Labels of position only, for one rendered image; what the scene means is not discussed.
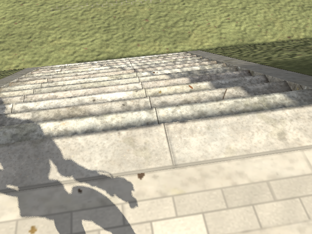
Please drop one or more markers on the stairs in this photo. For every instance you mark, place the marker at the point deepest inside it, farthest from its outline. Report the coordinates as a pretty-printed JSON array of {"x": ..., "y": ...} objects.
[{"x": 120, "y": 93}]

